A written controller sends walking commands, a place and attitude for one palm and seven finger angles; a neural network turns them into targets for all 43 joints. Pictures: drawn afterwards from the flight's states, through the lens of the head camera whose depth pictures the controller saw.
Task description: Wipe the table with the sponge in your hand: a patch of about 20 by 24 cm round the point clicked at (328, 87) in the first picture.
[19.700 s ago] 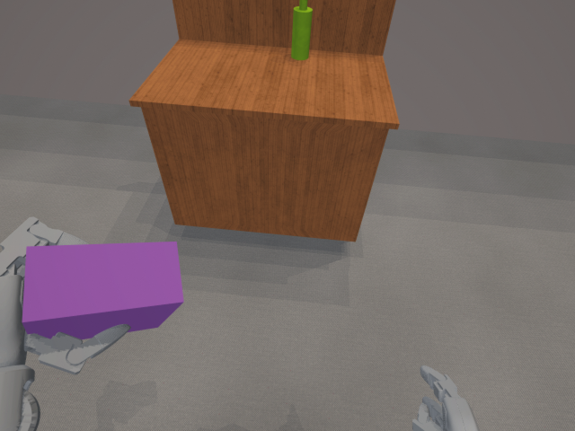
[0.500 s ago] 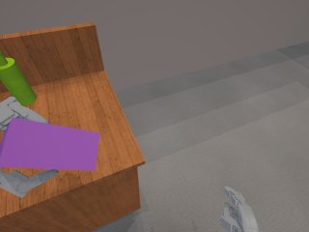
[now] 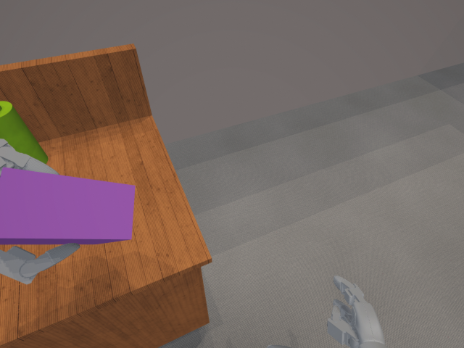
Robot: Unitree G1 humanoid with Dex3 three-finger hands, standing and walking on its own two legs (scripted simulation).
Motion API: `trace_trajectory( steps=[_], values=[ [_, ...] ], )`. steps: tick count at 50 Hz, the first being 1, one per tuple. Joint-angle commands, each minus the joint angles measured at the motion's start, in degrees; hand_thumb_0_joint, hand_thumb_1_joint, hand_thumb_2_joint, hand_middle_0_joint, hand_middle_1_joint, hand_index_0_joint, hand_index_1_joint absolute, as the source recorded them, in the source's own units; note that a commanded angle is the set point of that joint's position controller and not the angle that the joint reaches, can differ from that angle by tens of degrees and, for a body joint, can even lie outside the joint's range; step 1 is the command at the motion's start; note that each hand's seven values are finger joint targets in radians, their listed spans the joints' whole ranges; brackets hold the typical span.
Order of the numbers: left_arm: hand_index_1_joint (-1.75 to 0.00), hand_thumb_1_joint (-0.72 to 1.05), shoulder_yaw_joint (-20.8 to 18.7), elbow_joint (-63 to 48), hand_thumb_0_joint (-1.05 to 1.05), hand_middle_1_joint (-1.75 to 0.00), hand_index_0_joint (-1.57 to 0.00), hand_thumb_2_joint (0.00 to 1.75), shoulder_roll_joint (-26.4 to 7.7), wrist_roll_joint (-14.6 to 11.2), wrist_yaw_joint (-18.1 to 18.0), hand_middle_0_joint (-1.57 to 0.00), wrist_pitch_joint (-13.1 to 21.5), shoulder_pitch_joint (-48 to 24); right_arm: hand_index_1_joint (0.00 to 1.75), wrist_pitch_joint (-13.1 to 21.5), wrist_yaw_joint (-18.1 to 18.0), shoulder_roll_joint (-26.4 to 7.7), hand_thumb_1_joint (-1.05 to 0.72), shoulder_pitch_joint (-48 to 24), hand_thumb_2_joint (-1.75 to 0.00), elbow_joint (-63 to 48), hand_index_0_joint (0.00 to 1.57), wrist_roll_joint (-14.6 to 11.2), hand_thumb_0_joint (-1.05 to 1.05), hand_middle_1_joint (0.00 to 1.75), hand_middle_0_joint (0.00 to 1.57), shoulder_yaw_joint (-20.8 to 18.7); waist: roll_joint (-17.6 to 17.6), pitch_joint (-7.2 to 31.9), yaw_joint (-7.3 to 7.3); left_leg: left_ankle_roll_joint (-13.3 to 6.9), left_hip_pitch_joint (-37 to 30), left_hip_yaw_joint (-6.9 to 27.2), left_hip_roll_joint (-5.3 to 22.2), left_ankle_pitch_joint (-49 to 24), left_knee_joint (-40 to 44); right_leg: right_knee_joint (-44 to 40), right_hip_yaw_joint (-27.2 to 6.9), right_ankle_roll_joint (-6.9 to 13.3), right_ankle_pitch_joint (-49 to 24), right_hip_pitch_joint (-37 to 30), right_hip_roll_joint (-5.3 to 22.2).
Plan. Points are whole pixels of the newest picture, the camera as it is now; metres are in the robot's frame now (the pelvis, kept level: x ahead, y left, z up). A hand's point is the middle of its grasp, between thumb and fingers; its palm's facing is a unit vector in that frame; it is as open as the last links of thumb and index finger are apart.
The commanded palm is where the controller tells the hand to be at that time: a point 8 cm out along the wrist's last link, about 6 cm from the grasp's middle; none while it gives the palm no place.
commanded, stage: come to a stop and stand still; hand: left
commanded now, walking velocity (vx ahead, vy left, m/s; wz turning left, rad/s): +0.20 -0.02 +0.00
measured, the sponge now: (79, 215) +0.25 +0.21 +0.17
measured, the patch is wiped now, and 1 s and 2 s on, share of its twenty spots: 0.00 0.00 0.00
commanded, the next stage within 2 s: look again from close up in 1.12 s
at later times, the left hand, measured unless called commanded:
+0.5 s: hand (6, 154) +0.27 +0.26 +0.25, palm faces +0.48 -0.74 -0.46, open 10.7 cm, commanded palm +0.18 +0.28 +0.18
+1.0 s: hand (0, 185) +0.26 +0.29 +0.21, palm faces +0.38 -0.83 -0.41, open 10.6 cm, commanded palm +0.20 +0.33 +0.18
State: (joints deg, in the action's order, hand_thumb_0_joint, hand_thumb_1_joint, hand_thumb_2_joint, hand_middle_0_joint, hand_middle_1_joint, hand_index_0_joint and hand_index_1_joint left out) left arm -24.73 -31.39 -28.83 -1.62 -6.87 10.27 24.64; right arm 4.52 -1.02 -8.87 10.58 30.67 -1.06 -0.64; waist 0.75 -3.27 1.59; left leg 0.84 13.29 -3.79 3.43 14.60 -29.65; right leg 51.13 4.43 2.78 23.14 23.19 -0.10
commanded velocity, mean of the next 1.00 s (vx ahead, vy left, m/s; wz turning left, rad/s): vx -0.01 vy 0.02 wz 0.00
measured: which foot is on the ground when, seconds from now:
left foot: down 0.00-0.08, up 0.10-0.38, down 0.40-1.00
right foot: up 0.00-0.06, down 0.08-1.00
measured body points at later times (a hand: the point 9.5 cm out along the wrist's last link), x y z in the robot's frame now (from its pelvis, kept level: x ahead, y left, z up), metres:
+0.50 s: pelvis +0.01 +0.01 -0.01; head +0.04 +0.01 +0.44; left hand +0.24 +0.30 +0.28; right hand +0.19 -0.24 -0.08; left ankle +0.06 +0.15 -0.73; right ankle +0.04 -0.11 -0.73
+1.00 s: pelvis +0.03 +0.06 +0.00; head +0.07 +0.08 +0.45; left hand +0.24 +0.34 +0.23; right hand +0.22 -0.15 -0.06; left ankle +0.06 +0.15 -0.73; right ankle +0.04 -0.10 -0.73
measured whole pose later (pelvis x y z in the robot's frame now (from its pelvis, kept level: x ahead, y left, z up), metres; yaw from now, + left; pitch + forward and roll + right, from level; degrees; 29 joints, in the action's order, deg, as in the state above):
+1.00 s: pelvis +0.03 +0.06 +0.00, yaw -3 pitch -1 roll -2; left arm -24.7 -35.3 -23.3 -1.9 -8.0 12.7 24.1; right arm 8.9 -1.0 -10.0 7.7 33.3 0.7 2.3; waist 0.7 -5.2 -0.8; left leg -1.8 15.7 -1.7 0.7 13.8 -30.1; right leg 23.0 2.5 -3.2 10.2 11.8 3.2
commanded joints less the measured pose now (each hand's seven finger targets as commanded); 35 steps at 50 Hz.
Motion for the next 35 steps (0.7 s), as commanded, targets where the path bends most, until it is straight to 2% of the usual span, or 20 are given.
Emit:
trace_trajectory(
  steps=[1, 2, 3, 4, 5, 7, 9, 11, 14, 16, 19, 20, 21, 22, 23, 24, 26, 28, 33, 35],
  values=[
    [-1.60, 0.10, -5.62, -1.16, 0.00, -1.60, -1.20, 1.30, -1.40, -1.75, 0.04, -1.20, 1.93, 7.90, 0.30, 0.54, -0.08, -9.37, -0.90, -0.14, -0.90, -7.56, 0.20, -1.59, 0.00, 0.30, 0.20, -2.63, -8.61, 9.99, -2.57, -6.97, 2.90, 4.10, 9.56, -16.99, -1.52, -23.45, 4.53, -0.76, -11.14, -14.20, -0.34],
    [-1.60, 0.10, -5.17, 0.02, 0.00, -1.60, -1.20, 1.30, -1.83, -1.48, 0.17, -1.20, 1.65, 4.57, 0.30, 0.50, -0.29, -9.55, -0.90, -0.17, -0.90, -7.27, 0.20, -1.73, 0.00, 0.30, 0.20, -2.61, -2.89, 10.81, -2.49, -6.07, 6.19, 2.70, 8.14, -14.50, -8.85, -28.32, 4.62, -0.76, -15.26, -20.57, -0.67],
    [-1.60, 0.10, -4.59, 1.40, 0.00, -1.60, -1.20, 1.30, -2.25, -0.96, 0.13, -1.20, 1.40, 1.20, 0.30, 0.91, -0.49, -9.29, -0.90, -0.38, -0.90, -6.64, 0.20, -1.70, 0.00, 0.30, 0.20, -2.74, 6.46, 11.51, -2.27, -4.61, 9.99, -0.08, 4.22, -10.37, -21.69, -31.44, -2.40, 1.51, -19.14, -24.93, 3.57],
    [-1.60, 0.10, -4.59, 2.29, 0.00, -1.60, -1.20, 1.30, -3.24, -0.87, -0.48, -1.20, 0.97, -2.13, 0.30, 1.60, -0.60, -8.54, -0.90, -1.18, -0.90, -6.69, 0.20, -1.64, 0.00, 0.30, 0.20, -2.56, 18.51, 12.53, -1.47, -2.55, 20.78, -0.56, -1.94, -0.16, -35.40, -32.97, -19.23, 7.73, -30.55, -29.97, 13.89],
    [-1.60, 0.10, -2.53, 4.67, 0.00, -1.60, -1.20, 1.30, -1.18, -1.24, -0.60, -1.20, 1.04, -4.11, 0.30, 2.23, -0.44, -8.66, -0.90, -1.44, -0.90, -6.65, 0.20, -1.36, 0.00, 0.30, 0.20, -2.07, 18.30, 9.40, -1.43, -1.03, 25.07, 3.55, -3.28, 11.94, -45.38, -33.87, -25.55, 11.73, -37.44, -25.93, 21.10],
    [-1.60, 0.10, 1.58, 0.49, 0.00, -1.60, -1.20, 1.30, 0.10, -1.31, 0.05, -1.20, 1.27, -7.94, 0.30, 2.50, -0.08, -11.12, -0.90, -2.26, -0.90, -6.92, 0.20, -1.73, 0.00, 0.30, 0.20, -2.99, 12.56, 4.05, -2.31, -0.75, 23.74, 9.60, 0.86, 8.04, -51.69, -35.64, -24.37, 12.57, -27.72, -13.53, 22.31],
    [-1.60, 0.10, 0.88, -5.09, 0.00, -1.60, -1.20, 1.30, -1.96, -0.28, -0.57, -1.20, 2.93, -10.67, 0.30, 2.02, -0.49, -9.57, -0.90, -4.04, -0.90, -5.11, 0.20, -0.73, 0.00, 0.30, 0.20, -1.19, 4.58, 2.10, -1.74, -1.07, 22.36, 8.33, 2.11, 6.92, -51.66, -34.80, -18.10, 12.01, -25.13, -8.27, 21.31],
    [-1.60, 0.10, 0.72, -12.04, 0.00, -1.60, -1.20, 1.30, -4.08, 0.75, -1.77, -1.20, 4.27, -17.65, 0.30, 2.26, -1.01, -8.71, -0.90, -5.54, -0.90, -4.47, 0.20, -0.13, 0.00, 0.30, 0.20, -0.35, -0.09, 3.08, -1.44, -1.64, 13.15, 7.06, 2.91, 5.67, -37.20, -35.47, -11.90, 9.26, -22.64, -3.16, 19.19],
    [-1.60, 0.10, -2.98, -17.82, 0.00, -1.60, -1.20, 1.30, -6.61, 0.39, -4.03, -1.20, 4.85, -13.94, 0.30, 5.20, -1.46, -7.99, -0.90, -5.63, -0.90, -5.28, 0.20, 0.41, 0.00, 0.30, 0.20, -0.83, 2.03, 7.56, -3.92, -2.15, 5.22, 0.93, -0.94, 2.90, -12.82, -34.40, -10.36, 7.65, -21.23, -11.37, 15.54],
    [-1.60, 0.10, -5.30, -18.94, 0.00, -1.60, -1.20, 1.30, -7.46, -0.13, -4.46, -1.20, 4.76, -8.83, 0.30, 5.82, -1.83, -7.59, -0.90, -4.77, -0.90, -5.59, 0.20, 0.64, 0.00, 0.30, 0.20, -1.29, 0.49, 9.93, -3.43, -2.02, -2.60, -1.58, -3.14, -3.32, -0.62, -31.12, -7.97, 5.23, -17.49, -12.42, 13.22],
    [-1.60, 0.10, -7.09, -19.35, 0.00, -1.60, -1.20, 1.30, -6.76, -0.80, -3.99, -1.20, 5.56, -4.87, 0.30, 5.64, -2.05, -9.33, -0.90, -4.09, -0.90, -7.33, 0.20, 0.18, 0.00, 0.30, 0.20, -2.86, -11.08, 13.70, -3.23, -3.08, -9.79, 6.94, 3.64, -17.90, 6.56, -19.66, -5.90, 0.87, -18.97, -13.47, 7.61],
    [-1.60, 0.10, -32.40, -20.00, 0.00, -1.60, -1.20, 1.30, -48.63, 1.66, -2.81, -1.20, 14.04, -55.54, 0.30, 7.05, -4.71, -9.20, -0.90, 3.26, -0.90, -4.50, 0.20, -1.33, 0.00, 0.30, 0.20, -0.41, -17.41, 12.57, -1.62, -2.41, 2.10, 6.42, 3.29, 0.23, 6.64, -15.95, -3.24, -4.60, 0.58, -10.96, 4.47],
    [-1.60, 0.10, -14.65, 1.03, 0.00, -1.60, -1.20, 1.30, -11.56, 0.34, -1.08, -1.20, 10.09, -27.93, 0.30, 7.41, -3.10, -5.50, -0.90, -1.26, -0.90, -7.31, 0.20, -0.38, 0.00, 0.30, 0.20, -0.22, -9.34, 13.47, -3.15, -2.46, 2.35, 7.54, 4.46, 1.89, 3.55, -19.77, -1.44, -2.20, 3.19, -6.01, 3.39],
    [-1.60, 0.10, -13.47, 4.83, 0.00, -1.60, -1.20, 1.30, -9.72, -1.55, -1.37, -1.20, 8.47, -15.62, 0.30, 7.31, -2.32, -9.46, -0.90, -1.15, -0.90, -6.61, 0.20, 0.29, 0.00, 0.30, 0.20, -1.23, -6.93, 7.88, -3.88, -1.47, 4.34, 3.92, 0.99, -2.79, 1.18, -24.93, -6.02, -0.65, -9.67, -9.99, 2.26],
    [-1.60, 0.10, -10.95, 8.57, 0.00, -1.60, -1.20, 1.30, -10.30, -1.57, -0.92, -1.20, 8.33, -13.81, 0.30, 7.28, -1.67, -10.62, -0.90, 1.71, -0.90, -5.58, 0.20, 0.86, 0.00, 0.30, 0.20, -1.43, -8.87, 9.84, -2.43, -0.36, 4.20, 2.13, -1.96, 1.33, -2.00, -27.52, -10.19, 0.59, -12.54, -11.59, 6.48],
    [-1.60, 0.10, -9.15, 9.63, 0.00, -1.60, -1.20, 1.30, -8.26, -2.32, -0.34, -1.20, 8.35, -9.58, 0.30, 7.09, -1.22, -10.30, -0.90, 2.90, -0.90, -5.45, 0.20, 0.45, 0.00, 0.30, 0.20, -1.75, -3.24, 8.70, -2.22, 0.05, 4.74, 2.18, -3.51, 4.30, -4.34, -30.33, -13.26, 1.55, -10.01, -10.25, 9.45],
    [-1.60, 0.10, -3.16, 7.56, 0.00, -1.60, -1.20, 1.30, -0.61, -3.29, 0.87, -1.20, 7.00, -2.56, 0.30, 6.37, 0.26, -10.23, -0.90, 2.89, -0.90, -5.15, 0.20, -0.38, 0.00, 0.30, 0.20, -2.01, 4.91, 7.88, -1.96, -0.10, 2.75, 2.53, -2.60, 2.03, -3.03, -31.89, -12.06, 1.80, -9.81, -11.55, 10.61],
    [-1.60, 0.10, -0.02, 4.09, 0.00, -1.60, -1.20, 1.30, 1.35, -2.85, 1.13, -1.20, 5.26, -1.80, 0.30, 6.52, 0.50, -10.28, -0.90, 0.59, -0.90, -4.76, 0.20, -0.82, 0.00, 0.30, 0.20, -2.05, 7.88, 5.26, -1.41, -0.45, -0.42, 3.84, -1.60, -1.36, 1.81, -31.49, -6.81, -0.48, -6.68, -8.27, 7.12],
    [-1.60, 0.10, -0.25, -4.28, 0.00, -1.60, -1.20, 1.30, -0.39, -0.14, -0.20, -1.20, 4.13, -4.27, 0.30, 6.47, -0.71, -10.84, -0.90, -3.60, -0.90, -7.23, 0.20, -0.24, 0.00, 0.30, 0.20, -1.08, -2.02, 2.42, -2.31, -2.23, 3.48, 8.63, 3.67, -1.90, 12.91, -25.33, -1.35, -4.01, -10.63, -12.21, 1.14],
    [-1.60, 0.10, -4.62, -13.60, 0.00, -1.60, -1.20, 1.30, -6.34, 0.64, -1.17, -1.20, 5.22, -13.05, 0.30, 6.28, -1.63, -10.72, -0.90, -5.65, -0.90, -7.63, 0.20, 0.49, 0.00, 0.30, 0.20, -0.54, -4.92, 3.51, -2.22, -2.07, 5.25, 8.70, 2.87, 0.63, 14.13, -24.45, -1.05, -3.85, -11.24, -14.72, 1.02]
  ],
)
